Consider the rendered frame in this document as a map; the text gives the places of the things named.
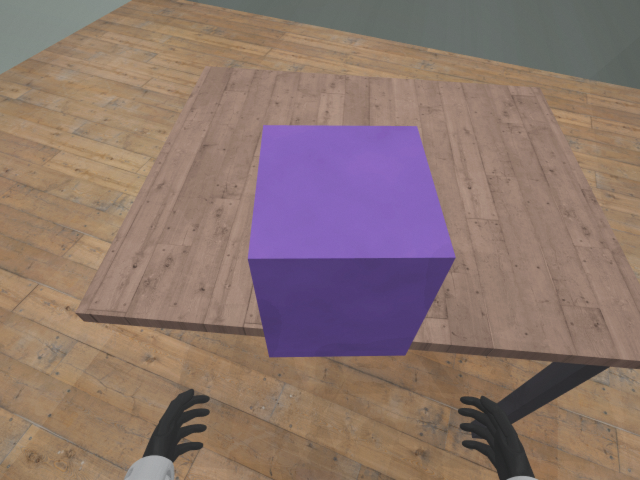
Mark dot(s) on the table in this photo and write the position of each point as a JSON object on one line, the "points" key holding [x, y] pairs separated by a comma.
{"points": [[538, 273]]}

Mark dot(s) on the carton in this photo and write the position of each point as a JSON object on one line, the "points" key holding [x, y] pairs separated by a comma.
{"points": [[348, 246]]}

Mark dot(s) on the right robot hand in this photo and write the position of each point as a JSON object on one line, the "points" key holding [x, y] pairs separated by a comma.
{"points": [[505, 451]]}

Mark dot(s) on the robot left forearm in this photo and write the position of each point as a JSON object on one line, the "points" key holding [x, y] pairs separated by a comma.
{"points": [[152, 467]]}

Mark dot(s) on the left robot hand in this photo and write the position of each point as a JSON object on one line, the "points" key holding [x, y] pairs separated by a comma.
{"points": [[168, 433]]}

